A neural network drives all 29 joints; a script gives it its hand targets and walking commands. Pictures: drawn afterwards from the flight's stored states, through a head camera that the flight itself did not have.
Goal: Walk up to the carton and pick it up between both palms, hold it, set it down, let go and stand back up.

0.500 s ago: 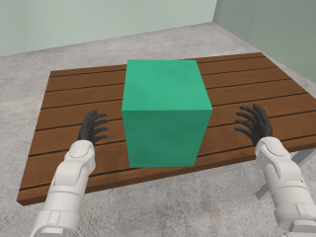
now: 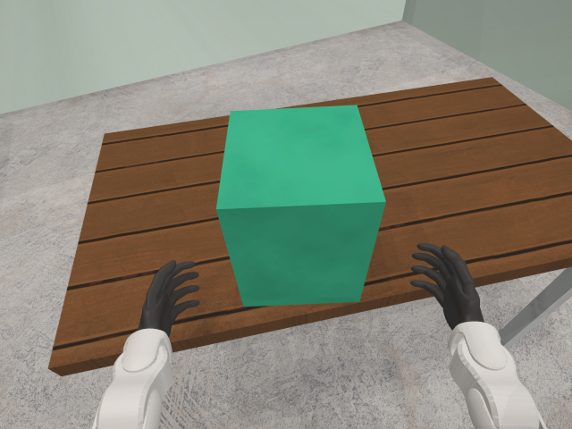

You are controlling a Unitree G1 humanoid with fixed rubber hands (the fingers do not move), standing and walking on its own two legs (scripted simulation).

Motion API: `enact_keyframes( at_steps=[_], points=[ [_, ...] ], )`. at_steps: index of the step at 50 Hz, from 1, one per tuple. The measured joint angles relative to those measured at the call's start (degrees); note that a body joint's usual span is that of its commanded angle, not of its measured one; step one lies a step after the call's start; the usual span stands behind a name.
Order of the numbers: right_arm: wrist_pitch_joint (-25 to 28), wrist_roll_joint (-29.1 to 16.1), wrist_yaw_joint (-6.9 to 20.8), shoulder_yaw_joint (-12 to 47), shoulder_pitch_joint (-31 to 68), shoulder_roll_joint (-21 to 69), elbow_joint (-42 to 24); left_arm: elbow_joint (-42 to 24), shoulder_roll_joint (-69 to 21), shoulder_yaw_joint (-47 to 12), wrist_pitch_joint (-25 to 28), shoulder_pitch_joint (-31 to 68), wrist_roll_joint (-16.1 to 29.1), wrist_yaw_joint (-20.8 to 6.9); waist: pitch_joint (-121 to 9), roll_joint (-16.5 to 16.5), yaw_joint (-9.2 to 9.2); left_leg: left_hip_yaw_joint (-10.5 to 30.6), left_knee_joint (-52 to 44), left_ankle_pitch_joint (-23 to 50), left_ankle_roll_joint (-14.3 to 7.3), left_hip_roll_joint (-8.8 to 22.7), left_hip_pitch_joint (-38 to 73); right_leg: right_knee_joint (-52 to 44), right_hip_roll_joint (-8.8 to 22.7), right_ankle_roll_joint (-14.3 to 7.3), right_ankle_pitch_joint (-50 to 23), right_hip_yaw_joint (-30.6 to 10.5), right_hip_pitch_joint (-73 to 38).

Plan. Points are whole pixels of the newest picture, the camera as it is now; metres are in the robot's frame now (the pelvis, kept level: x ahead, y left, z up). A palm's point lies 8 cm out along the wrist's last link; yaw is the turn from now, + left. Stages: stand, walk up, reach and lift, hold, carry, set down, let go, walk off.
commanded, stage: set down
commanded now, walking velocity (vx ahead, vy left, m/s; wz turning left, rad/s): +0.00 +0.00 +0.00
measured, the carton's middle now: (297, 210) +0.46 +0.00 +0.05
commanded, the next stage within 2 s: let go in 1.32 s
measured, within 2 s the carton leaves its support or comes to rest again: neither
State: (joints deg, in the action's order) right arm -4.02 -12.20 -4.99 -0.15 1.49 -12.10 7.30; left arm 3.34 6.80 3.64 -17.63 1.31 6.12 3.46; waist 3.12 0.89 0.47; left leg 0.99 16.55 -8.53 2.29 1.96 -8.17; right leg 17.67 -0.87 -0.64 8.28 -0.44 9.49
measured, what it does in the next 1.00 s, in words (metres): stands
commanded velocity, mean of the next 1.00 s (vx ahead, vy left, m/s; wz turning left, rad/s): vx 0.00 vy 0.00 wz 0.00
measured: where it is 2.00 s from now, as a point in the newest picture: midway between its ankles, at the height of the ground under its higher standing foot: outside the picture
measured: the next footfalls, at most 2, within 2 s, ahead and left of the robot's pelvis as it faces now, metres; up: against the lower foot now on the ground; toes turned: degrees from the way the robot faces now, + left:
none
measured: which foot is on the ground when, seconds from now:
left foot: down 0.00-1.00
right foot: down 0.00-1.00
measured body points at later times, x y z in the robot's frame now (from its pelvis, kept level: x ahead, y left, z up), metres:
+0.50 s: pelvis +0.01 +0.02 +0.00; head +0.01 +0.00 +0.45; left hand +0.30 +0.19 +0.03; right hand +0.29 -0.20 +0.02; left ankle +0.00 +0.14 -0.75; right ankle +0.01 -0.11 -0.75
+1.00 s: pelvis +0.02 +0.02 +0.00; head +0.02 +0.01 +0.45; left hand +0.25 +0.22 -0.01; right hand +0.20 -0.20 -0.06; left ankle +0.00 +0.14 -0.75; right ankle +0.01 -0.11 -0.75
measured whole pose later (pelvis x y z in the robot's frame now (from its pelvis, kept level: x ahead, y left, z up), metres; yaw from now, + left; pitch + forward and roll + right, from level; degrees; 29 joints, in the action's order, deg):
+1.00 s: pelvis +0.02 +0.02 +0.00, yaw -2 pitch -4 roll +0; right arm 5.8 -5.6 1.1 0.5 -15.4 -12.7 22.5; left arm 11.8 7.8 -0.8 -7.2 -9.3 4.1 2.6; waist 3.9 2.2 -1.8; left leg -1.7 20.1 -12.9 0.6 1.2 -3.6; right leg 20.0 -0.3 0.8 11.1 -3.3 5.3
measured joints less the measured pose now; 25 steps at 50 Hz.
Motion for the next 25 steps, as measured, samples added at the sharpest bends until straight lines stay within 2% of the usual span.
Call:
enact_keyframes(
  at_steps=[3,7,10,13,16,25],
  points=[
    [2.6,0.9,0.6,-0.4,-5.1,1.0,-1.0,0.3,0.1,-0.1,3.6,-5.1,-0.2,0.5,1.3,-0.7,-0.17,-0.2,0.5,-0.5,0.0,0.1,1.2,0.3,-0.1,0.0,0.3,-0.2,-1.1],
    [4.0,2.8,2.5,-2.5,-9.7,2.5,-0.3,2.6,1.6,-3.1,8.2,-8.2,2.4,3.1,0.5,-1.4,-1.11,-0.7,2.0,-1.2,-0.1,0.0,-0.1,2.1,0.0,0.0,1.0,-0.7,0.4],
    [3.0,4.2,3.6,-4.9,-9.4,3.3,1.4,6.3,3.1,-6.5,10.2,-6.2,4.7,5.2,-1.3,-1.2,-1.70,-0.9,3.7,-1.7,-0.4,-0.4,-2.3,4.4,0.3,0.2,1.8,-1.0,3.0],
    [1.4,4.7,4.1,-5.8,-6.7,3.1,3.6,9.9,3.8,-9.1,10.1,-2.7,6.3,6.1,-2.7,-0.6,-1.91,-1.4,4.8,-2.2,-0.8,-0.9,-3.6,6.0,0.7,0.6,2.4,-1.5,4.6],
    [-0.4,4.8,4.2,-5.6,-2.8,2.2,5.6,12.1,3.9,-10.2,8.5,1.0,7.4,6.0,-4.1,0.3,-1.67,-1.6,5.7,-2.6,-1.1,-1.2,-4.7,7.0,1.0,0.9,2.9,-1.8,5.8],
    [-1.3,3.6,3.4,-3.4,-0.3,0.5,7.7,9.3,0.1,-4.9,3.8,2.2,2.5,2.4,-4.1,1.3,-1.92,-1.6,3.6,-2.7,-1.4,-1.2,-1.2,3.9,1.0,1.2,2.5,-1.8,1.8]
  ],
)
